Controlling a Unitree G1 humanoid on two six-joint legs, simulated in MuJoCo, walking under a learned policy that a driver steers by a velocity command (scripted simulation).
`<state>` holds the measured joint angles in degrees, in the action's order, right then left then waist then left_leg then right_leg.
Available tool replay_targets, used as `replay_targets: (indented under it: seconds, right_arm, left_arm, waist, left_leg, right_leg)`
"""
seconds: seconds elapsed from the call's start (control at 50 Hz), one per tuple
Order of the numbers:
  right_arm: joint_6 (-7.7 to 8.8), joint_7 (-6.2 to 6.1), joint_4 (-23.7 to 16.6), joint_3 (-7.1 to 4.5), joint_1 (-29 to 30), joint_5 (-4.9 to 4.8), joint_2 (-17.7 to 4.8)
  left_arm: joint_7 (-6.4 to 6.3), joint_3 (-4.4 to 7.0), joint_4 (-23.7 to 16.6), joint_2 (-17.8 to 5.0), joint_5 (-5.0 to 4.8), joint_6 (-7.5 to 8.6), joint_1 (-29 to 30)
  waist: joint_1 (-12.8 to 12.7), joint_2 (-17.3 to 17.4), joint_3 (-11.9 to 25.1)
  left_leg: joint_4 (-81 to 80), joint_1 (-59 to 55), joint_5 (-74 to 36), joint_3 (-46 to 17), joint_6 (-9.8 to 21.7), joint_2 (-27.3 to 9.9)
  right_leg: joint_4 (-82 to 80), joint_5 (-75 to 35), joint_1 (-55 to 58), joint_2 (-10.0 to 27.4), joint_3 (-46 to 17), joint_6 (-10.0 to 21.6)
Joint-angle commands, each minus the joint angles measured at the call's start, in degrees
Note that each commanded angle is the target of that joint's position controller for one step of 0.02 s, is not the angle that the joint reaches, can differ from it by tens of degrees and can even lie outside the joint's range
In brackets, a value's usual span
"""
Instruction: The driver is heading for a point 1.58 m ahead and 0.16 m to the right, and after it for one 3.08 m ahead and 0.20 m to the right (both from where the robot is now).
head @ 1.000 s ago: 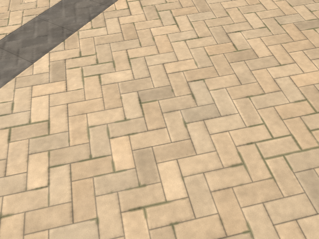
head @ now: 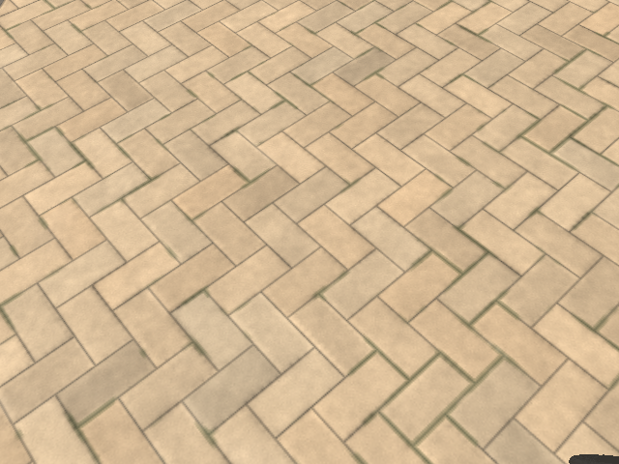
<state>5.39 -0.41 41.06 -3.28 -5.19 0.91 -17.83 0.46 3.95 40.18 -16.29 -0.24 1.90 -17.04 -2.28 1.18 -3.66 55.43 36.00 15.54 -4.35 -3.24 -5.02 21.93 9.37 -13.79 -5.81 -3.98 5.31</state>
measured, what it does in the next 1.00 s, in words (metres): walks ahead, turning right: left foot, then right foot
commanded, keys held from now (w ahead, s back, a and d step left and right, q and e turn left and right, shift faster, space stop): e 0.50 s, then no key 0.28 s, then w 0.22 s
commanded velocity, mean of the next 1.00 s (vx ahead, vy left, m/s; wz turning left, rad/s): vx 0.11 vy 0.00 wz -0.42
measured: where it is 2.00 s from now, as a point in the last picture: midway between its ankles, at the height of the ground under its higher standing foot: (439, 384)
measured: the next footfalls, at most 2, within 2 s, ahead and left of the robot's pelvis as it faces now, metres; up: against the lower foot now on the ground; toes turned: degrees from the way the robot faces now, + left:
left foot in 0.20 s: +0.28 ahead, +0.13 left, +0.00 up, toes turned -12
right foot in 0.62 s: +0.14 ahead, -0.10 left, +0.00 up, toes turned -23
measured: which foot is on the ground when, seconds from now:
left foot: up 0.00-0.18, down 0.20-0.62, up 0.64-1.00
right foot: down 0.00-0.20, up 0.22-0.60, down 0.62-1.00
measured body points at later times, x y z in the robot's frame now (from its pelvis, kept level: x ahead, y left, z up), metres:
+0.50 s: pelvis +0.14 +0.04 -0.01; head +0.18 +0.03 +0.44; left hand +0.36 +0.27 -0.11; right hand +0.20 -0.26 -0.11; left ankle +0.24 +0.13 -0.74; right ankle +0.10 -0.09 -0.69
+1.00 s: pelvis +0.16 +0.00 +0.00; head +0.17 -0.01 +0.45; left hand +0.38 +0.20 -0.11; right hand +0.17 -0.31 -0.11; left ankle +0.20 +0.12 -0.73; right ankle +0.10 -0.09 -0.74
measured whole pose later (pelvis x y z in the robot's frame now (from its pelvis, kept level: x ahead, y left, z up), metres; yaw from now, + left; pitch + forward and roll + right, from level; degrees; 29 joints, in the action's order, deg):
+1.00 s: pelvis +0.16 +0.00 +0.00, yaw -25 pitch +1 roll +0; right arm 1.3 0.7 48.6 -3.3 -9.3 -1.2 -16.9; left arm -0.7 2.2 42.2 -14.6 -0.7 0.3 -13.4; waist -1.1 0.4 0.7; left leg 34.9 16.6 21.0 1.7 0.1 -1.8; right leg 23.0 13.7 -10.5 -1.9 -1.0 2.9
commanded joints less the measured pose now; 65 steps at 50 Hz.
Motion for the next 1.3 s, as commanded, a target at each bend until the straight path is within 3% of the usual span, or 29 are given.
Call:
replay_targets:
  seconds: [0.02,0.1,0.18,0.2,0.22,0.24,0.26,0.3,0.34,0.4,0.54,0.6,0.62,0.64,0.66,0.68,0.72,0.78,0.8,0.86,0.92,0.98,1.04,1.06,1.08,1.1,1.14,1.2,1.3]
  right_arm:
    - [-0.45,-0.1,-2.4,-0.35,-1.06,0.22,-2.28]
    - [-0.8,0.82,-3.81,-0.57,3.87,-0.78,-3.6]
    - [0.15,0.9,-3.04,-2.06,-0.89,-0.17,-6.33]
    - [0.46,0.47,-3.15,-2.53,-3.33,0.79,-8.55]
    - [-0.07,-0.08,-4.0,-2.6,-3.8,2.04,-10.91]
    - [-1.36,0.11,-2.75,-2.98,-6.31,1.01,-10.44]
    - [-1.94,0.03,-4.24,-2.08,-3.93,0.12,-6.8]
    - [-3.33,-0.28,-5.03,-0.94,-0.12,0.28,-3.82]
    - [-4.13,-0.82,-4.65,-1.2,2.25,0.73,-5.13]
    - [-4.42,-1.4,-3.73,-1.57,1.3,0.72,-5.31]
    - [-5.55,-0.89,-2.21,-2.7,1.38,-0.64,-8.3]
    - [-6.06,-0.45,-0.64,-2.43,1.51,-2.35,-8.05]
    - [-6.09,-0.17,0.91,-1.89,-1.34,-2.56,-6.03]
    - [-5.86,0.55,0.18,-0.35,-2.62,-0.21,-1.17]
    - [-5.71,-0.11,-1.7,-1.22,1.05,0.08,-3.65]
    - [-5.96,-0.6,-1.45,-2.15,3.12,-0.51,-6.58]
    - [-6.61,-1.08,1.37,-2.61,-0.53,-0.92,-5.82]
    - [-6.82,-1.05,3.08,-2.37,-2.94,-0.81,-4.49]
    - [-6.64,-0.76,3.43,-1.91,-3.35,-0.96,-3.54]
    - [-5.74,0.05,1.91,-1.22,2.36,-1.68,-3.91]
    - [-4.08,0.6,1.75,-1.24,3.02,-2.23,-5.12]
    - [-2.35,1.3,3.38,-0.94,0.53,-2.32,-4.25]
    - [-1.38,1.57,7.84,-1.11,-8.22,-1.91,-3.91]
    - [-1.28,1.25,9.44,-1.41,-13.72,-2.03,-5.16]
    - [-1.31,0.8,10.31,-2.48,-17.66,-1.86,-10.36]
    - [-1.06,1.08,10.27,-3.23,-19.3,-1.51,-12.53]
    - [-0.12,0.74,8.48,-1.6,-14.39,-1.33,-7.27]
    - [-0.15,0.79,7.66,-0.78,-12.39,-1.15,-5.71]
    - [-0.74,0.1,8.03,-0.8,-14.15,-1.21,-7.02]
  left_arm:
    - [-1.61,3.09,-4.46,-10.63,-0.65,-0.06,3.53]
    - [-2.38,3.14,-3.45,-10.24,-0.97,-1.84,0.9]
    - [-2.84,2.66,-4.96,-8.18,-0.87,-2.23,4.61]
    - [-2.73,1.79,-5.88,-5.34,-0.29,-1.97,3.83]
    - [-2.58,0.81,-5.49,-1.86,0.64,-1.85,-4.91]
    - [-2.27,1.19,-5.2,-5.87,-0.53,-1.99,-10.81]
    - [-2.47,2.56,-3.85,-10.52,-1.13,-2.79,-8.01]
    - [-3.12,3.36,-4.47,-11.66,-1.11,-5.0,-0.94]
    - [-3.07,2.87,-5.49,-9.04,-1.15,-5.95,-0.06]
    - [-2.97,2.12,-6.35,-6.32,-0.88,-5.66,0.9]
    - [-1.14,1.49,-7.92,-6.23,-0.34,-5.46,4.11]
    - [-0.44,1.73,-5.71,-6.01,0.15,-5.28,-0.37]
    - [-0.57,2.08,-5.38,-7.44,0.5,-5.24,-1.33]
    - [-1.42,2.8,-6.34,-12.12,0.85,-5.22,-1.23]
    - [-1.29,3.02,-7.82,-14.63,2.13,-4.52,1.79]
    - [-1.1,2.36,-7.84,-12.11,2.8,-3.34,3.26]
    - [-1.09,1.4,-6.94,-9.05,1.8,-1.88,7.83]
    - [-1.49,-0.35,-5.92,-4.91,1.36,-1.28,9.87]
    - [-1.57,-0.38,-5.13,-4.45,1.12,-1.32,8.7]
    - [-1.71,0.98,-2.63,-8.61,0.32,-1.83,3.73]
    - [-1.72,1.5,-1.32,-9.69,-0.04,-1.38,2.5]
    - [-1.44,1.63,-0.45,-9.78,-0.72,-0.81,3.3]
    - [-1.01,1.1,-0.38,-7.65,-1.07,-0.83,6.31]
    - [-0.75,0.15,-1.02,-4.49,-0.53,-0.49,8.29]
    - [-0.42,-0.89,-3.12,-0.15,0.13,0.41,10.18]
    - [-0.68,0.07,-4.87,-4.16,-0.54,1.36,12.27]
    - [-0.21,1.25,-3.32,-7.28,-1.91,2.36,9.5]
    - [0.35,1.25,-3.05,-5.83,-0.52,2.83,10.6]
    - [1.11,-0.5,-4.79,-1.39,-0.59,2.97,16.26]
  waist:
    - [2.39,-5.16,6.82]
    - [0.26,-7.19,8.35]
    - [4.1,-8.49,8.54]
    - [4.39,-4.42,12.54]
    - [0.1,9.17,17.68]
    - [-0.69,16.56,22.45]
    - [0.77,9.33,18.23]
    - [1.82,4.11,11.53]
    - [0.87,6.75,7.47]
    - [1.81,7.75,8.73]
    - [2.97,7.63,9.96]
    - [0.09,6.31,9.63]
    - [0.12,3.02,8.72]
    - [2.6,-12.61,9.34]
    - [0.89,-17.25,6.88]
    - [-0.21,-12.38,6.35]
    - [2.56,-9.65,6.3]
    - [3.96,-9.25,7.58]
    - [3.48,-8.99,8.89]
    - [-1.17,-10.8,4.92]
    - [-1.87,-9.6,2.16]
    - [-0.27,-8.09,1.85]
    - [4.83,-5.9,4.23]
    - [7.2,-3.37,5.82]
    - [7.68,8.46,6.55]
    - [9.44,12.94,3.38]
    - [6.58,7.34,-1.0]
    - [5.44,5.03,-1.71]
    - [6.77,4.47,-1.44]
  left_leg:
    - [-11.1,-8.13,-10.69,2.93,-1.58,4.03]
    - [-21.73,-11.5,-16.77,0.91,-1.24,7.05]
    - [-31.23,-17.85,-18.47,-0.56,2.08,5.7]
    - [-31.87,-26.71,-29.81,-4.87,4.97,-0.89]
    - [-29.03,-41.24,-52.23,-18.37,12.5,-14.66]
    - [-31.5,-45.35,-41.84,-33.29,20.33,-22.98]
    - [-33.3,-41.36,-30.01,-29.78,19.15,-19.21]
    - [-35.23,-32.02,-17.91,-16.69,15.21,-12.68]
    - [-38.77,-23.16,-13.46,-8.84,14.65,-8.72]
    - [-39.84,-24.69,-16.66,-3.9,16.44,-9.03]
    - [-39.57,-25.0,-14.4,0.53,16.84,-12.14]
    - [-34.45,-22.32,-11.6,2.67,13.22,-10.76]
    - [-30.09,-18.0,-6.32,5.29,8.87,-8.38]
    - [-14.99,-7.86,8.72,12.07,2.41,-1.94]
    - [-5.75,-2.01,20.8,8.25,0.15,3.33]
    - [1.57,-3.0,18.68,4.28,0.12,2.19]
    - [3.93,-3.44,11.6,2.76,0.08,1.64]
    - [3.05,-8.12,5.54,2.64,-1.73,1.73]
    - [-1.51,-8.93,3.78,3.24,-1.88,1.41]
    - [-10.81,-7.16,5.07,5.29,-0.66,2.46]
    - [-16.74,-6.39,7.9,4.92,1.97,2.1]
    - [-22.95,-12.69,5.78,6.06,4.57,2.77]
    - [-32.27,-30.51,-3.28,7.47,6.87,4.46]
    - [-33.63,-38.63,-1.07,2.05,8.38,0.23]
    - [-38.41,-45.41,8.37,-13.06,12.86,-9.57]
    - [-44.92,-45.16,16.66,-28.16,19.77,-17.93]
    - [-46.09,-43.65,20.1,-24.47,18.41,-15.16]
    - [-47.93,-40.3,4.11,-13.65,15.01,-10.75]
    - [-49.06,-32.35,-14.21,-0.64,13.48,-5.19]
  right_leg:
    - [-3.26,-33.05,-3.12,9.94,-6.38,7.6]
    - [0.42,-22.17,-0.36,10.53,-11.67,4.84]
    - [10.09,-13.84,2.53,9.43,-18.24,1.85]
    - [18.89,-6.53,-0.18,5.66,-15.51,-0.59]
    - [32.97,27.24,-11.58,-1.35,-9.31,-4.22]
    - [44.24,34.13,-19.4,-0.49,-6.09,-6.45]
    - [49.63,29.05,-21.88,2.66,-6.27,-8.37]
    - [51.24,21.86,-22.23,5.27,-3.54,-10.07]
    - [48.17,17.42,-18.12,6.52,-0.68,-10.41]
    - [41.1,15.76,-16.19,7.28,1.72,-10.45]
    - [23.47,12.09,-6.81,8.47,4.77,-7.5]
    - [7.57,4.07,2.73,5.83,7.03,-3.92]
    - [1.38,-0.79,7.7,7.18,3.36,-1.76]
    - [-3.06,-12.8,13.97,20.95,-14.81,2.8]
    - [-4.72,-14.6,5.56,28.95,-22.55,12.39]
    - [-5.49,-11.94,3.02,26.0,-18.92,12.5]
    - [-4.47,-9.29,3.63,19.86,-11.26,7.02]
    - [-2.67,-20.7,3.82,17.27,-6.24,6.22]
    - [-3.33,-14.12,5.75,16.28,-5.58,5.89]
    - [-9.13,13.36,8.1,17.96,-12.29,7.17]
    - [-11.07,18.86,9.81,20.63,-16.85,8.21]
    - [-11.03,18.03,6.69,20.09,-16.08,8.06]
    - [-5.79,15.78,-2.84,15.59,-10.89,5.26]
    - [1.34,15.29,-9.31,12.75,-7.46,2.69]
    - [17.13,16.31,-20.88,4.85,2.52,-1.78]
    - [28.83,24.77,-31.14,3.65,3.74,-3.51]
    - [38.7,17.41,-37.37,8.67,-0.27,-3.21]
    - [36.12,5.8,-36.16,11.65,0.99,-4.13]
    - [19.58,-7.85,-25.06,9.69,5.57,-6.78]
Keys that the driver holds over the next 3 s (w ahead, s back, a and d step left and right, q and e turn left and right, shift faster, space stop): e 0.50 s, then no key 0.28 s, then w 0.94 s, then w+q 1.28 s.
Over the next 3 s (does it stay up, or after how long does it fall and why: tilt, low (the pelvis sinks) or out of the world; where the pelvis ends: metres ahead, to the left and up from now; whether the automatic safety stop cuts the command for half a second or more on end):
stays up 1.16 -0.27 -0.02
